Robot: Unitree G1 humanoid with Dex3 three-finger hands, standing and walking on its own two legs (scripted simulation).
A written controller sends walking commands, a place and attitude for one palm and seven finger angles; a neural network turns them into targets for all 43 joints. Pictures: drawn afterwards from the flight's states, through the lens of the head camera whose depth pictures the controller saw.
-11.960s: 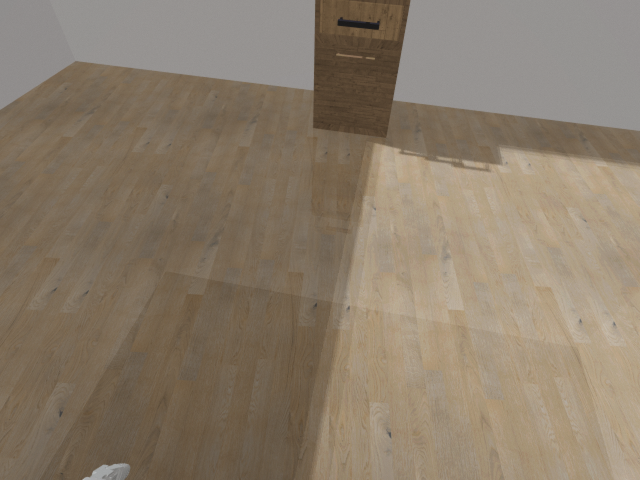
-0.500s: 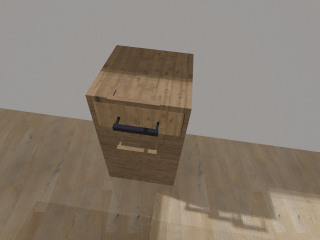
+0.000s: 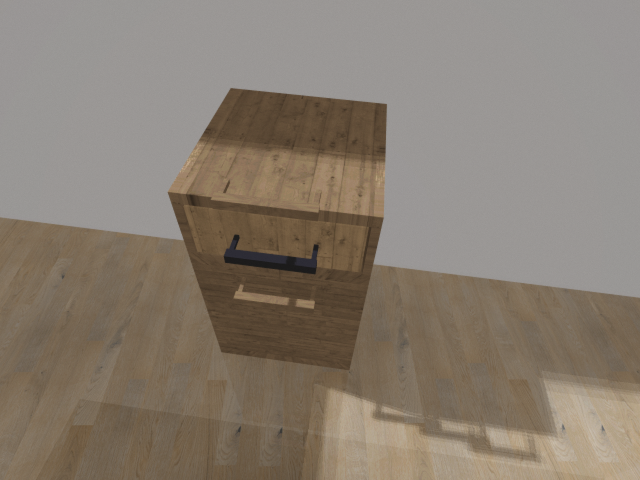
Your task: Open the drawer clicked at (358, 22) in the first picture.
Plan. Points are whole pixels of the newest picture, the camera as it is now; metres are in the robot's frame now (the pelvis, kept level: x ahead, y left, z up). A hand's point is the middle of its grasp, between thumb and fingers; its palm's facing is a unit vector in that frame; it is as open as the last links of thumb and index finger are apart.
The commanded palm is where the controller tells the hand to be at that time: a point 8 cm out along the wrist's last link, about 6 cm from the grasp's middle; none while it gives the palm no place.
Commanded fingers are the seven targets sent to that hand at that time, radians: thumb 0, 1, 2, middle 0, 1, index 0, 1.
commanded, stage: shuffle to correct the standing spot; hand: left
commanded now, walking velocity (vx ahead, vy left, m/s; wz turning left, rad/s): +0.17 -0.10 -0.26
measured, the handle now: (273, 253) +0.58 +0.13 -0.16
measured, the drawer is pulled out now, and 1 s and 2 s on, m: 0.00 0.00 0.00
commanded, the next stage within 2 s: come to a stop and stand still in 0.08 s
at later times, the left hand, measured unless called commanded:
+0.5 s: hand out of the picture +0.02 +0.11 -0.18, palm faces +0.05 -0.99 -0.16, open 7.3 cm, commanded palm none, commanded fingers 0.00 0.90 0.90 -0.20 -0.30 -0.20 -0.30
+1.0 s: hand out of the picture +0.03 +0.24 -0.18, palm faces -0.01 -0.96 -0.28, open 7.3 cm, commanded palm none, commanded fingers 0.00 0.90 0.90 -0.20 -0.30 -0.20 -0.30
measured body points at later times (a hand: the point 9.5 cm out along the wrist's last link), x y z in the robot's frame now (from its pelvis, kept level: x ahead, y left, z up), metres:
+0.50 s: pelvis +0.05 -0.04 +0.00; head +0.06 -0.04 +0.45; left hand +0.02 +0.16 -0.16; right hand +0.03 -0.25 -0.17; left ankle +0.03 +0.08 -0.74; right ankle -0.02 -0.13 -0.74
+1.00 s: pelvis -0.02 +0.03 -0.02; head -0.02 +0.02 +0.43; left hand +0.03 +0.29 -0.16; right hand +0.05 -0.20 -0.17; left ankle +0.04 +0.08 -0.74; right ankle -0.04 -0.09 -0.74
